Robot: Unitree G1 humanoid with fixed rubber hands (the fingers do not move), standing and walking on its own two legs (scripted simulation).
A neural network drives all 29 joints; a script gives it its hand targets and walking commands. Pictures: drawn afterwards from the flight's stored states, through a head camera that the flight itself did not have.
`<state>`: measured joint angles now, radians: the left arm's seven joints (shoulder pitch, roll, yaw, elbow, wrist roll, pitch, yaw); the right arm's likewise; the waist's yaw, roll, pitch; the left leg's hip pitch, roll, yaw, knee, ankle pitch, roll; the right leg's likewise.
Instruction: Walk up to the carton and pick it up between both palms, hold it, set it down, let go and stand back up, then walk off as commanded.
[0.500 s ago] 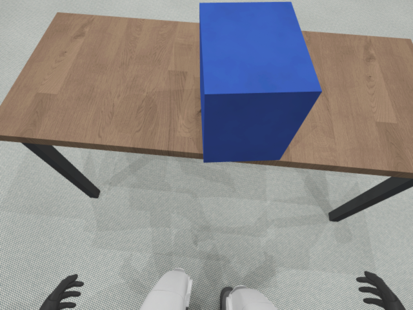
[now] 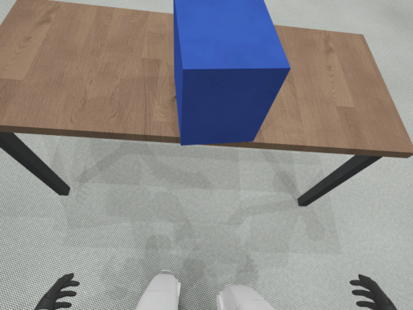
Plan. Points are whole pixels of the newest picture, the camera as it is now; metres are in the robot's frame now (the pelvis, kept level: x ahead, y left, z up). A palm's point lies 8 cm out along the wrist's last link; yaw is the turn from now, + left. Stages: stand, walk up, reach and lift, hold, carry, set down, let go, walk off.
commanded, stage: walk off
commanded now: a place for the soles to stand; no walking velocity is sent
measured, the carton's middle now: (217, 72) +0.63 +0.03 +0.01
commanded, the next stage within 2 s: none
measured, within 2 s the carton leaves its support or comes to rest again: neither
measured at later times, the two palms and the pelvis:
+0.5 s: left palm out of the picture -0.08 +0.26 -0.04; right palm out of the picture -0.09 -0.37 -0.13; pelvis -0.17 -0.08 +0.00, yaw +2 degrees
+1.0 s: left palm out of the picture -0.28 +0.28 -0.08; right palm out of the picture -0.22 -0.36 -0.09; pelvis -0.30 -0.07 +0.00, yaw +3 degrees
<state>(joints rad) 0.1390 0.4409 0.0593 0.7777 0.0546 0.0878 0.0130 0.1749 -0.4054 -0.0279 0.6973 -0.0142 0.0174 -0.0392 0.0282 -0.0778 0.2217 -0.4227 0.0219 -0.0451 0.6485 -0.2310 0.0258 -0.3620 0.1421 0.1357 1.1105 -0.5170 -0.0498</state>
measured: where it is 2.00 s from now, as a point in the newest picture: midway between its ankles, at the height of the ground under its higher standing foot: outside the picture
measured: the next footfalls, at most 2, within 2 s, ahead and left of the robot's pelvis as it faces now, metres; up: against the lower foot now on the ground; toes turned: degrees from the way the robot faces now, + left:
right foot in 0.16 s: +0.05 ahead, -0.17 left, +0.00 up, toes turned +8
left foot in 0.66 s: -0.24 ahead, +0.02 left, +0.00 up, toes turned -1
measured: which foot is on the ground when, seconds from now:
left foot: down 0.00-0.18, up 0.20-0.64, down 0.66-1.00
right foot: up 0.00-0.14, down 0.16-0.64, up 0.66-0.98, down 1.00-1.00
